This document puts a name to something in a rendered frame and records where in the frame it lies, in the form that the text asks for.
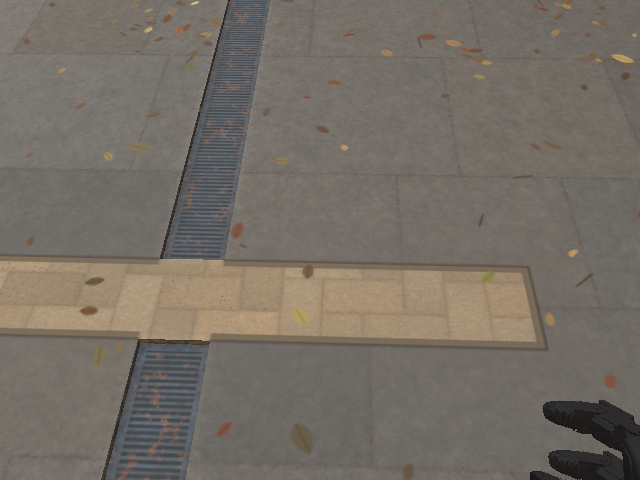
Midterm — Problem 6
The robot right hand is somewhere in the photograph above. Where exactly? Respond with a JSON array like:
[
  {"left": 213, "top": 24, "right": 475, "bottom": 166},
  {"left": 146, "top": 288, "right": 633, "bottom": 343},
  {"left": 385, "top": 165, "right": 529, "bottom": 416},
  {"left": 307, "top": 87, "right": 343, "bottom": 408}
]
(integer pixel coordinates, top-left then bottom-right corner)
[{"left": 530, "top": 400, "right": 640, "bottom": 480}]

